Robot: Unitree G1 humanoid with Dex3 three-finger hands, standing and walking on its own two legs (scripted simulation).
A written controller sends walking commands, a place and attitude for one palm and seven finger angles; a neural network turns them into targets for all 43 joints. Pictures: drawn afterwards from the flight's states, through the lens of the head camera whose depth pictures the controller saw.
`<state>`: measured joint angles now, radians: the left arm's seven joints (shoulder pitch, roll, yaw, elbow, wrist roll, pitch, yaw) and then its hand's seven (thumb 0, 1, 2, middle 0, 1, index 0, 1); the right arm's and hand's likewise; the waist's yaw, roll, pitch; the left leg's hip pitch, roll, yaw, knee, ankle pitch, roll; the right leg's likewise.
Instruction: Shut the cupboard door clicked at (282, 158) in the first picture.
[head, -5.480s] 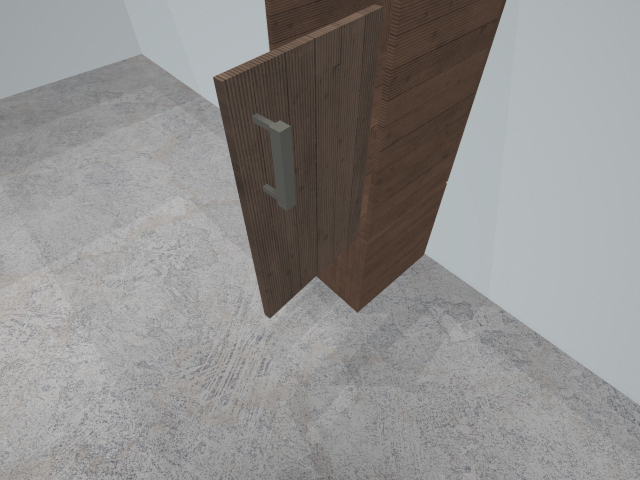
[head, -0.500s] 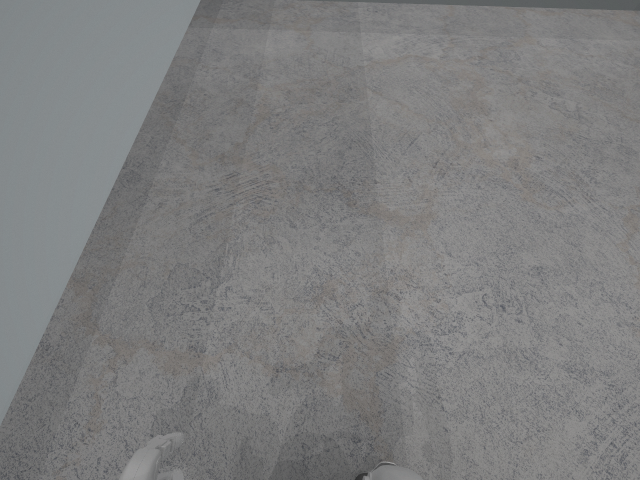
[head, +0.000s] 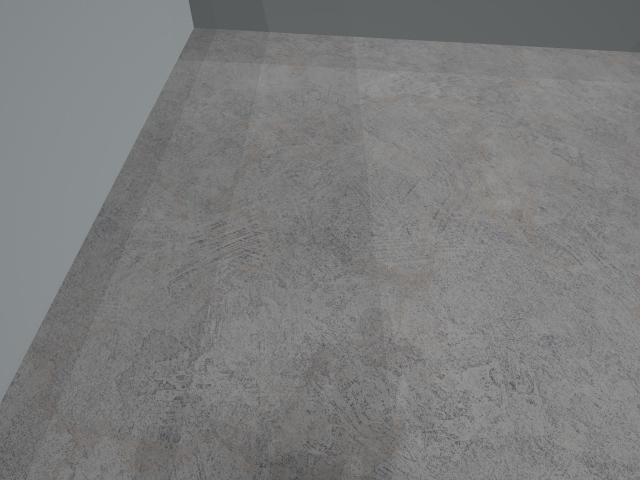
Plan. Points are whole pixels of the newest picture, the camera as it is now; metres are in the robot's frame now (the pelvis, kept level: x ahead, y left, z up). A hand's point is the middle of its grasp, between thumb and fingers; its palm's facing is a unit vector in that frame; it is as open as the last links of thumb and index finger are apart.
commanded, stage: walk to a spot facing it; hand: left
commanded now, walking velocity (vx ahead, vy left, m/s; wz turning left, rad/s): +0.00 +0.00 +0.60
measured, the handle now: out of the picture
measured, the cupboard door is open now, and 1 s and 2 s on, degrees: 96 96 96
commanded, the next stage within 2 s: none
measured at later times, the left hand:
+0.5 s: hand out of the picture +0.11 +0.21 -0.19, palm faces +0.34 -0.91 -0.25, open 7.3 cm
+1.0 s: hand out of the picture +0.09 +0.13 -0.17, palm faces +0.62 -0.75 -0.21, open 7.4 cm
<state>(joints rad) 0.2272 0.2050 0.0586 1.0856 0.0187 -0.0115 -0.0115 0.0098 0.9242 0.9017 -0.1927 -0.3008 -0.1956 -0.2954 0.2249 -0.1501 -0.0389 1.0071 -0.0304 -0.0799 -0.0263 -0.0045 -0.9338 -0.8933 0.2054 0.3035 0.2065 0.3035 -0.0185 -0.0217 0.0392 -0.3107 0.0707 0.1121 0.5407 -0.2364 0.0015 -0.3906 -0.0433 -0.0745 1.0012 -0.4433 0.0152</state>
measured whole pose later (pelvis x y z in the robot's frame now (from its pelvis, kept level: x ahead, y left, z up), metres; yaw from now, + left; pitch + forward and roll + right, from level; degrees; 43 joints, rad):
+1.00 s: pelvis +0.17 -0.05 +0.00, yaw +39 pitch +1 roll +2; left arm 0.24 0.20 0.04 0.91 0.03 0.00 0.01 0.01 0.91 0.90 -0.20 -0.30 -0.20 -0.30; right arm 0.09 -0.23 -0.07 0.91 -0.01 0.06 0.03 0.01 -0.91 -0.89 0.20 0.30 0.20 0.30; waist 0.00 -0.05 0.11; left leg -0.36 0.01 0.11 0.71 -0.40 -0.06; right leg -0.23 -0.16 -0.22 0.57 -0.34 0.03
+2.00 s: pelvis +0.22 -0.04 +0.00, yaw +74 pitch +2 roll -2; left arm 0.13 0.25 0.07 0.88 0.01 0.05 0.01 0.01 0.91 0.90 -0.19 -0.30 -0.20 -0.30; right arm 0.17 -0.22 -0.06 0.92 -0.03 0.04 0.00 0.00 -0.91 -0.89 0.21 0.30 0.21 0.30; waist -0.02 0.00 0.09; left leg -0.32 -0.01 -0.07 0.53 -0.25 0.01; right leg -0.42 -0.05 -0.02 0.84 -0.44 0.08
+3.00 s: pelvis +0.27 +0.01 +0.00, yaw +112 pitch +1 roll +2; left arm 0.20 0.18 0.03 0.88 0.02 0.00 0.02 0.01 0.91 0.90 -0.20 -0.30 -0.20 -0.30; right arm 0.14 -0.24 -0.08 0.94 -0.01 0.08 0.03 0.01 -0.91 -0.89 0.20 0.30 0.20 0.30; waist -0.02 -0.02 0.11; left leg -0.45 0.01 0.05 0.95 -0.45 -0.07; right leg -0.18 -0.12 -0.18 0.50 -0.33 0.02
